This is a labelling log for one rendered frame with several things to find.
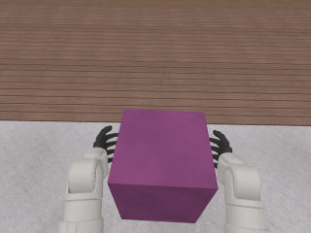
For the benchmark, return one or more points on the carton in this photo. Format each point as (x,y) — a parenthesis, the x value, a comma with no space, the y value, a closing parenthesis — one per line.
(162,167)

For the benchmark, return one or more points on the left robot forearm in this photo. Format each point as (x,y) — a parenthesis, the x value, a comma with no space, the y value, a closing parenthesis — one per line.
(84,188)

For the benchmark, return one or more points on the left robot hand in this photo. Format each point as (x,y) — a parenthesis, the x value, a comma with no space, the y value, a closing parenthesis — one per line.
(102,138)

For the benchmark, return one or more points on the right robot hand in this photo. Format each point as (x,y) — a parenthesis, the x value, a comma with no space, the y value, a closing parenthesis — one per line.
(223,146)

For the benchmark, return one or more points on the right robot forearm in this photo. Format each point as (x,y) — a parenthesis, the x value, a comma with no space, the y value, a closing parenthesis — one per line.
(244,211)

